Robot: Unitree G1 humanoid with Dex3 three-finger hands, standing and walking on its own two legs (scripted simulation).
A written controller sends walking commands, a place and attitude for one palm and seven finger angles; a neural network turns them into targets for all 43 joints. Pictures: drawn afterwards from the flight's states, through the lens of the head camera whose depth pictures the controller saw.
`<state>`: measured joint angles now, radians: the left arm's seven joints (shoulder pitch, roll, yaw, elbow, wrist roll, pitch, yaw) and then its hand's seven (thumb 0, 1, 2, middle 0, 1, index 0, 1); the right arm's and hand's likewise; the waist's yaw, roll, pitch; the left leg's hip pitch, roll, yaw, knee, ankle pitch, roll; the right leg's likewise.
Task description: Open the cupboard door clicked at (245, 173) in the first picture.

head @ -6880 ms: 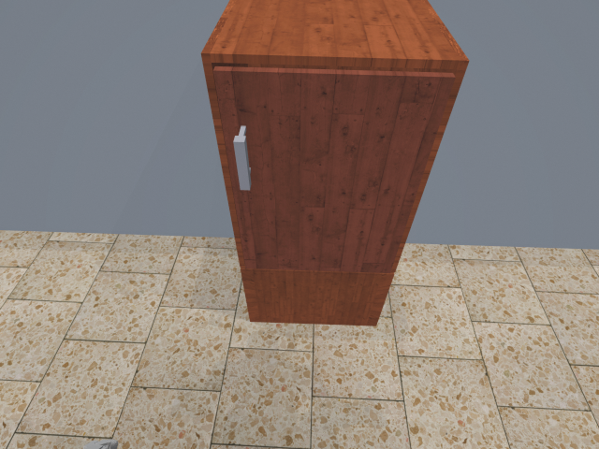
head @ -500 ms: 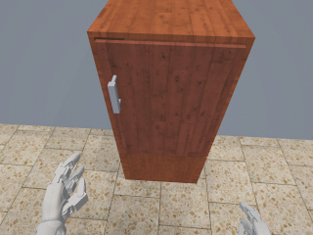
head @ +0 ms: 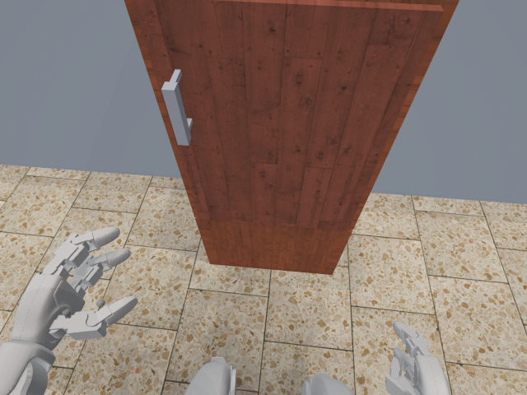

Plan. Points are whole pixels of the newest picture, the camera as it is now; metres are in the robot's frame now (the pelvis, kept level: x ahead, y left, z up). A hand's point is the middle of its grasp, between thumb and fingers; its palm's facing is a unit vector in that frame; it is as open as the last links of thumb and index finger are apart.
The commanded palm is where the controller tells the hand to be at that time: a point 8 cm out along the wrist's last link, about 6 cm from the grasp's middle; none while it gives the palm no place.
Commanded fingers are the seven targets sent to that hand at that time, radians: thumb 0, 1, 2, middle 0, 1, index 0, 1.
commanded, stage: raise the hand with hooked fingers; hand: left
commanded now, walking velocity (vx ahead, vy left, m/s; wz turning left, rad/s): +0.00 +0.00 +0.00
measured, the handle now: (180, 108) +0.56 +0.19 +0.10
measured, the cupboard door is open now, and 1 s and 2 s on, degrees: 0 0 0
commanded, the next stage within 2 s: move the hooked fingers beside the handle in 1.36 s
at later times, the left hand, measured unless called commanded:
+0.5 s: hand (54, 270) +0.25 +0.28 +0.09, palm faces -0.01 -1.00 -0.05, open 13.3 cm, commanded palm +0.23 +0.33 +0.10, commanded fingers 0.00 -0.50 0.30 -0.30 -1.20 -0.30 -1.20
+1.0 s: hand (37, 219) +0.30 +0.31 +0.12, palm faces -0.02 -1.00 -0.03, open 14.0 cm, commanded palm +0.27 +0.36 +0.12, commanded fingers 0.00 -0.50 0.30 -0.30 -1.20 -0.30 -1.20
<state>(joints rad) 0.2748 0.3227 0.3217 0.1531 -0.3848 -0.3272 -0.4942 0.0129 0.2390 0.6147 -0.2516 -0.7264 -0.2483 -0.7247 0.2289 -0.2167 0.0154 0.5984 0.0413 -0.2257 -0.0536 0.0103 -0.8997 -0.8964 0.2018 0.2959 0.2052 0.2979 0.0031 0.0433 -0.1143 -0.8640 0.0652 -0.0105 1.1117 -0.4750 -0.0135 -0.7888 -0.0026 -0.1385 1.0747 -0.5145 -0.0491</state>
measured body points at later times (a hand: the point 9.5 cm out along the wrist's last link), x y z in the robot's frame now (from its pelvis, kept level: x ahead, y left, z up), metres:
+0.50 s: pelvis +0.00 +0.04 +0.03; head +0.04 +0.05 +0.47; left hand +0.25 +0.34 +0.09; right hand +0.17 -0.21 -0.03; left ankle +0.04 +0.13 -0.66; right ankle +0.01 -0.09 -0.66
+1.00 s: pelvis +0.01 +0.04 +0.04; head +0.05 +0.05 +0.49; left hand +0.30 +0.36 +0.13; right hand +0.16 -0.22 -0.03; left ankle +0.04 +0.13 -0.66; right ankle +0.01 -0.09 -0.66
